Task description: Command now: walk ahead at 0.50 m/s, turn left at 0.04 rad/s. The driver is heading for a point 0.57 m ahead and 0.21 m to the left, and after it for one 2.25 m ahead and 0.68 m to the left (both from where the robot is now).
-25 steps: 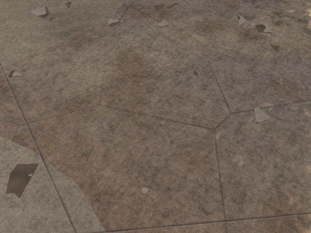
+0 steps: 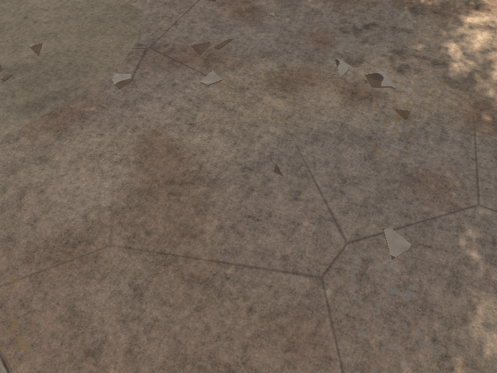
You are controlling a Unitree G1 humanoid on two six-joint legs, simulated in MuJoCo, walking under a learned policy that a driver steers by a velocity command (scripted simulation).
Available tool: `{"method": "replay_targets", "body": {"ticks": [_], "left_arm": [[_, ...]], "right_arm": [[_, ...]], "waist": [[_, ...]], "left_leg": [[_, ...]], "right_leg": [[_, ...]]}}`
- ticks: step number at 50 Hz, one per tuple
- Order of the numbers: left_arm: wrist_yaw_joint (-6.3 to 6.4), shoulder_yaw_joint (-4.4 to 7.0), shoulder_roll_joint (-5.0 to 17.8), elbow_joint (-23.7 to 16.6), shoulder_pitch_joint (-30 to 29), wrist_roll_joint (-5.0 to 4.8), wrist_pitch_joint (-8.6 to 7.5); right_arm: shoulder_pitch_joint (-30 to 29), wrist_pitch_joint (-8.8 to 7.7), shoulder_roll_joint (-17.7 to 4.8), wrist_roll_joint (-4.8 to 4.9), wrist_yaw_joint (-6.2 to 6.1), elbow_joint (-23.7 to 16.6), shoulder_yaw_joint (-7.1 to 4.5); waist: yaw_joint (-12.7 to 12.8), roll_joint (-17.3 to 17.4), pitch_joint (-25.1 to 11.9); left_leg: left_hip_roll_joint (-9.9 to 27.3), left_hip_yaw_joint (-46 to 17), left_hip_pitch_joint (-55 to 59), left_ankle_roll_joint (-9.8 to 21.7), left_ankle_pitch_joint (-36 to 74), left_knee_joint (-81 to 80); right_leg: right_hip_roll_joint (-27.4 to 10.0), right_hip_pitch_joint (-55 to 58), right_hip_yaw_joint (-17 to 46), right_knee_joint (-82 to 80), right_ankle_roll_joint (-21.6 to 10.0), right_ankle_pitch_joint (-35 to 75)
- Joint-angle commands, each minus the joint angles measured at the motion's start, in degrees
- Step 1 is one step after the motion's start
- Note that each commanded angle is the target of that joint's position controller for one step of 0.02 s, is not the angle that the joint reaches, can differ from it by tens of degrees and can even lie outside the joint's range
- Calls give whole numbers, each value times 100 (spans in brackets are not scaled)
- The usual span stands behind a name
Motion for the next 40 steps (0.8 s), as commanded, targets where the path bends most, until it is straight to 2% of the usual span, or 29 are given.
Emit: {"method": "replay_targets", "body": {"ticks": [1,4,6,7,8,9,10,11,12,13,14,15,16,17,18,20,24,28,31,33,34,35,36,37,38,39,40], "left_arm": [[-63,16,215,-469,-651,-24,-120],[-155,28,276,-632,-1042,-53,-193],[-192,75,423,-627,-936,-49,-250],[-191,110,508,-570,-734,-46,-273],[-167,184,633,-435,-252,-32,-294],[-113,321,915,-201,581,9,-305],[-46,432,1337,-82,1587,96,-284],[-77,472,1571,32,1695,98,-214],[-77,322,955,-49,1549,61,-206],[-56,241,713,-61,1201,30,-216],[-58,199,609,-60,842,46,-227],[-68,165,456,-33,589,62,-242],[-64,154,401,0,439,106,-277],[-61,161,360,36,342,109,-308],[-53,178,389,88,306,99,-338],[-20,229,513,192,321,106,-369],[53,293,709,339,409,115,-314],[97,357,895,496,707,30,-209],[96,414,1026,607,845,-74,-85],[112,463,1194,591,742,-131,-4],[119,480,1256,571,666,-163,47],[124,454,1215,541,563,-190,85],[139,357,984,461,667,-46,57],[84,90,100,126,1127,183,-89],[11,125,537,72,605,-39,-317],[-31,199,810,-88,94,-254,-436],[-2,176,749,-68,43,-185,-506]], "right_arm": [[70,-35,-1033,63,-57,-201,-234],[313,79,-1064,102,-83,-58,-255],[268,138,-1146,120,-126,-37,-302],[211,161,-1187,122,-141,-39,-325],[81,179,-1188,127,-149,-62,-324],[77,177,-993,80,-145,-96,-254],[89,165,-575,-77,-141,-287,-104],[864,62,-88,63,-119,-358,22],[548,24,-760,195,-117,-261,-133],[56,12,-1003,256,-113,-403,-227],[-152,29,-920,221,-136,-431,-231],[-232,66,-844,156,-140,-447,-257],[-126,133,-726,161,-126,-437,-266],[-83,201,-612,179,-117,-440,-262],[-122,263,-504,179,-112,-485,-252],[-320,347,-430,141,-113,-621,-250],[-820,324,-344,111,-2,-824,-213],[-1588,299,-274,94,138,-1129,-152],[-1853,322,-372,97,217,-1348,-179],[-1620,354,-547,88,237,-1395,-273],[-1145,375,-705,99,229,-1310,-373],[-271,389,-966,120,184,-1082,-542],[680,448,-1476,143,65,-833,-763],[395,391,-2088,180,30,-898,-815],[497,270,-1640,114,90,-1116,-665],[308,167,-1295,66,116,-1060,-565],[0,113,-1136,88,111,-1085,-515]], "waist": [[-71,531,239],[-113,557,353],[54,645,290],[191,712,187],[498,718,-69],[865,612,-691],[1211,-121,-1686],[797,-1744,-2300],[999,-1001,-1820],[976,-676,-1052],[806,-333,-678],[671,-313,-376],[514,-441,-276],[441,-442,-204],[392,-386,-116],[360,-219,39],[479,-86,190],[763,37,409],[755,-16,472],[510,-181,198],[211,-230,-102],[-288,-112,-544],[-637,477,-1050],[156,1948,-1388],[-237,1170,-2046],[-282,860,-1255],[-56,514,-812]], "left_leg": [[1427,-728,-272,794,1097,-542],[1634,-988,159,780,1160,-225],[1776,-1202,373,686,1331,69],[1791,-1268,399,635,1590,282],[1643,-1177,292,527,2207,786],[1295,-967,-128,346,2364,1789],[810,-658,-1246,97,788,3612],[75,-544,-3215,-178,-2320,5273],[406,-1049,-3734,-173,-2262,5905],[629,-955,-3969,-138,-1715,5970],[858,-852,-3777,-173,-1250,5839],[1001,-858,-3622,-207,-933,5594],[1132,-882,-3301,-233,-710,5466],[1169,-838,-3166,-261,-615,5390],[1202,-808,-3182,-296,-541,5315],[1241,-828,-3412,-363,-219,5017],[1193,-654,-3475,-393,851,3765],[1081,-248,-3412,-265,1163,2805],[954,-49,-3434,-58,679,2467],[622,265,-2855,163,99,2427],[375,434,-2206,306,-113,2388],[86,513,-976,509,170,2032],[508,-455,756,816,195,1847],[1894,-3767,2315,1848,-830,1166],[2287,-5038,2574,2046,-1560,332],[2171,-4264,2121,1747,-1141,223],[1912,-3529,1346,1535,-563,285]], "right_leg": [[166,304,-188,-732,35,625],[297,269,-106,-1189,-24,373],[356,542,-35,-1430,-124,41],[420,885,-81,-1497,-184,-149],[537,1635,-207,-1693,-297,-200],[428,2979,-167,-1608,-487,-114],[-709,4704,982,-1373,-833,-107],[-1783,6129,3378,-2070,-1582,-1435],[-1607,5687,3424,-2437,-1411,-2285],[-1448,4991,2554,-2559,-1199,-2206],[-1231,4302,1972,-2725,-1108,-1653],[-1049,3788,1479,-2915,-1080,-1213],[-928,3412,1075,-3094,-1039,-902],[-861,3213,787,-3245,-1060,-683],[-872,3077,535,-3353,-1102,-424],[-901,3013,139,-3496,-1165,-57],[-768,3180,-665,-3594,-1093,279],[-868,3596,-1140,-3546,-1007,410],[-1036,4184,-1323,-3191,-876,1000],[-1045,4387,-1493,-2471,-749,2747],[-982,4347,-1588,-1716,-673,3556],[-765,3945,-1754,-540,-497,3654],[-506,2584,-1779,1223,-200,2027],[722,47,-1203,3137,159,-3164],[801,-549,153,3726,55,-3437],[536,-1022,175,3626,-97,-2858],[274,-825,177,3148,-193,-2338]]}}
